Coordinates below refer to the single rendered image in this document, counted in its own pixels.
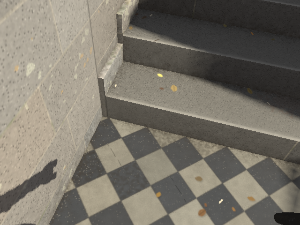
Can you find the stairs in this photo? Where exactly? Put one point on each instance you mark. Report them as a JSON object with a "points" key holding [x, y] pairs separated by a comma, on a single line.
{"points": [[220, 71]]}

